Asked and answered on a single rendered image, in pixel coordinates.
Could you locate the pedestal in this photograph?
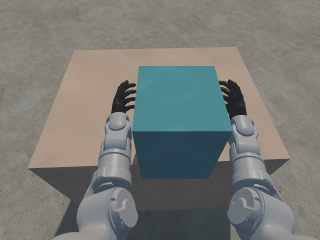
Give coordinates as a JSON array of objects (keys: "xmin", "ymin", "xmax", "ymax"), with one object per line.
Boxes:
[{"xmin": 28, "ymin": 47, "xmax": 291, "ymax": 212}]

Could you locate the robot right forearm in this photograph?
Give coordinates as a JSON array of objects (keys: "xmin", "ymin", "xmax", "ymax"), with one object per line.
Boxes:
[{"xmin": 228, "ymin": 115, "xmax": 285, "ymax": 203}]

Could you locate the right robot upper arm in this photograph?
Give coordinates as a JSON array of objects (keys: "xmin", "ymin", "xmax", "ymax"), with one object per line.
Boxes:
[{"xmin": 227, "ymin": 187, "xmax": 318, "ymax": 240}]

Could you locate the carton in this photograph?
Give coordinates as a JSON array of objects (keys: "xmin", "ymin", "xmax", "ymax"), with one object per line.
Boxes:
[{"xmin": 132, "ymin": 66, "xmax": 233, "ymax": 179}]

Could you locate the robot left forearm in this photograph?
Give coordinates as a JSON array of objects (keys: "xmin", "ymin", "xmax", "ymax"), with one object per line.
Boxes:
[{"xmin": 76, "ymin": 112, "xmax": 132, "ymax": 224}]

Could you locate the left robot upper arm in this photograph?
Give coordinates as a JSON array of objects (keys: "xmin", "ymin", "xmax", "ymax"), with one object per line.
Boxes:
[{"xmin": 51, "ymin": 187, "xmax": 138, "ymax": 240}]

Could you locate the robot right hand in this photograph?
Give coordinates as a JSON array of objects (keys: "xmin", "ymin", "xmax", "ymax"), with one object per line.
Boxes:
[{"xmin": 219, "ymin": 79, "xmax": 247, "ymax": 120}]

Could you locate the robot left hand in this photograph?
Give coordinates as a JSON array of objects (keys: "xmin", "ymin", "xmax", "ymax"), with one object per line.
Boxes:
[{"xmin": 111, "ymin": 80, "xmax": 137, "ymax": 114}]

